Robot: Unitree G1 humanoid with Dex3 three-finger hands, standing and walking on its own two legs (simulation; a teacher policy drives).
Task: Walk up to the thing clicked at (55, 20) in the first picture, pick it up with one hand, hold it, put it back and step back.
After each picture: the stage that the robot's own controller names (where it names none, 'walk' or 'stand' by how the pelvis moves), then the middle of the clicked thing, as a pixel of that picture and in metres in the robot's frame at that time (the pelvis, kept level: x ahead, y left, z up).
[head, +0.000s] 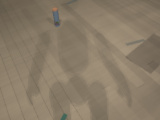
stand; (56, 17) +1.83 +0.41 -0.65
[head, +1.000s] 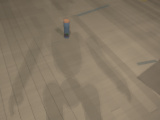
walk; (66, 29) +1.71 +0.20 -0.63
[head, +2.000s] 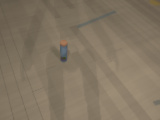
walk; (63, 51) +1.14 +0.16 -0.64
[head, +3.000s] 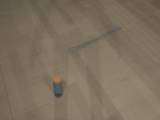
walk; (58, 87) +0.72 +0.18 -0.64
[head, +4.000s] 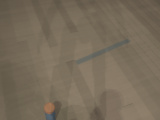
walk; (50, 114) +0.45 +0.19 -0.64
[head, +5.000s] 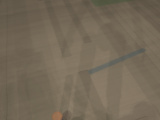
stand; out of the picture +0.45 +0.21 -0.65
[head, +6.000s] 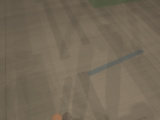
walk; out of the picture +0.44 +0.20 -0.66
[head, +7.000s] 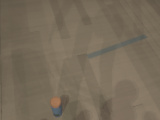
walk; (56, 107) +0.45 +0.16 -0.63
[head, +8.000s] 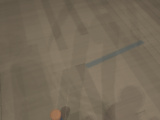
stand; out of the picture +0.41 +0.18 -0.63
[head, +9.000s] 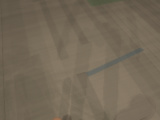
stand; out of the picture +0.41 +0.20 -0.66
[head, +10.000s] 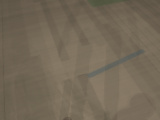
stand; out of the picture +0.39 +0.20 -0.66
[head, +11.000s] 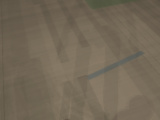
stand; out of the picture +0.39 +0.20 -0.66
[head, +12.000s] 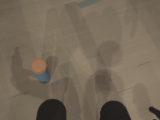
go down; (42, 73) +0.45 +0.21 -0.39
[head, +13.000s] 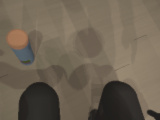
go down; (23, 50) +0.47 +0.24 -0.25
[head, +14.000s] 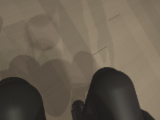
close in; out of the picture +0.46 +0.27 -0.17
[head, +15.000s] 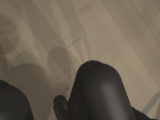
close; out of the picture +0.45 +0.30 -0.16
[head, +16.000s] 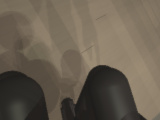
lift; out of the picture +0.39 +0.26 -0.14
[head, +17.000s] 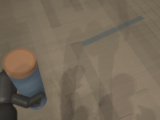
lift; (30, 84) +0.32 +0.18 +0.04
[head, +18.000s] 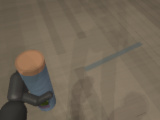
hold; (40, 85) +0.33 +0.16 +0.06
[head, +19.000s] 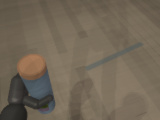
hold; (40, 88) +0.32 +0.16 +0.05
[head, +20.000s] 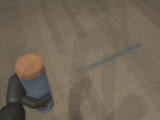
crouch; (38, 88) +0.32 +0.17 +0.05
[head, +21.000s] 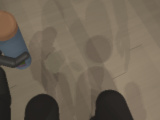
crouch; (13, 46) +0.45 +0.21 -0.04
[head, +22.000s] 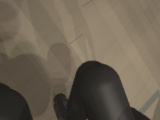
lower; out of the picture +0.44 +0.30 -0.17
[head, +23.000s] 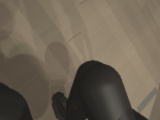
lower; out of the picture +0.45 +0.31 -0.16
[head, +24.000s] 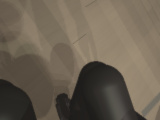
lower; out of the picture +0.44 +0.30 -0.16
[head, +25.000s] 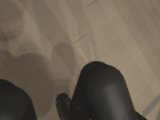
lower; out of the picture +0.44 +0.30 -0.17
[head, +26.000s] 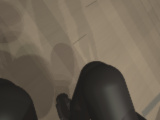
loosen; out of the picture +0.43 +0.30 -0.16
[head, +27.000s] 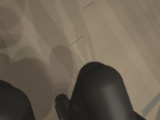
withdraw; out of the picture +0.44 +0.30 -0.16
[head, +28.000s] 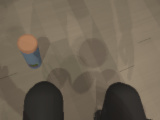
walk; (31, 54) +0.47 +0.24 -0.26
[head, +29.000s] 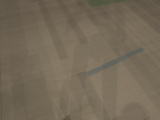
stand; out of the picture +0.40 +0.18 -0.59
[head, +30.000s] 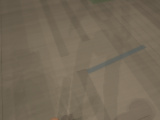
stand; out of the picture +0.40 +0.20 -0.60
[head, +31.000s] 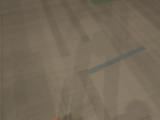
stand; out of the picture +0.40 +0.19 -0.60
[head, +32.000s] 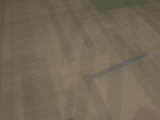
stand; out of the picture +0.42 +0.18 -0.66
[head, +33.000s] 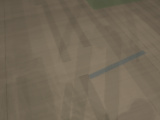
stand; out of the picture +0.39 +0.19 -0.66
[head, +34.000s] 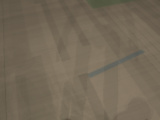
walk; out of the picture +0.39 +0.19 -0.66
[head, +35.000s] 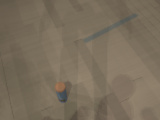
walk; (61, 93) +0.53 +0.17 -0.63
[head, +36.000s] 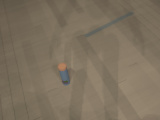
walk; (64, 74) +0.78 +0.26 -0.63
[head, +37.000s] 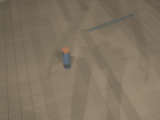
stand; (66, 58) +1.03 +0.20 -0.63
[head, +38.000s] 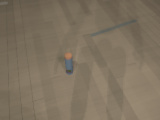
stand; (68, 64) +0.99 +0.17 -0.65
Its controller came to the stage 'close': yes
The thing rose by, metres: 0.68
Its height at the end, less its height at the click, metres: +0.00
